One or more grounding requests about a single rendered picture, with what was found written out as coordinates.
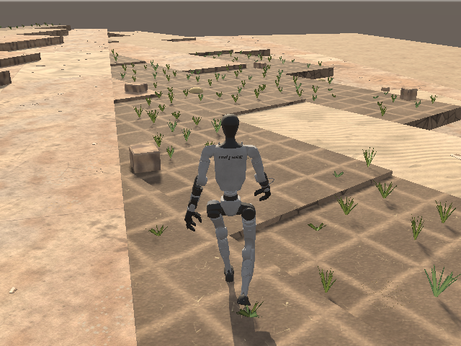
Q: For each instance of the humanoid robot head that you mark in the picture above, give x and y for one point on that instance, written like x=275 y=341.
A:
x=230 y=123

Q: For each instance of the robot left foot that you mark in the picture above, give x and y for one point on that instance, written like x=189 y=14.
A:
x=229 y=276

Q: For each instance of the left robot upper arm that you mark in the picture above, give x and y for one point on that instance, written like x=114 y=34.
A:
x=204 y=163

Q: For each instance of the robot right hand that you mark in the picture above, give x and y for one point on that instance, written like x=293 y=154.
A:
x=267 y=194

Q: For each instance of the robot left hand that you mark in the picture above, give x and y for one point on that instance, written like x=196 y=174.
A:
x=189 y=221

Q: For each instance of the right robot forearm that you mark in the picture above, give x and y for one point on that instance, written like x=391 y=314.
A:
x=265 y=185

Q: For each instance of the left robot forearm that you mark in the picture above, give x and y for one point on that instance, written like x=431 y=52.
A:
x=195 y=196

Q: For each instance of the right robot upper arm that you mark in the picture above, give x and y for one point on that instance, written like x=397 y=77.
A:
x=256 y=161

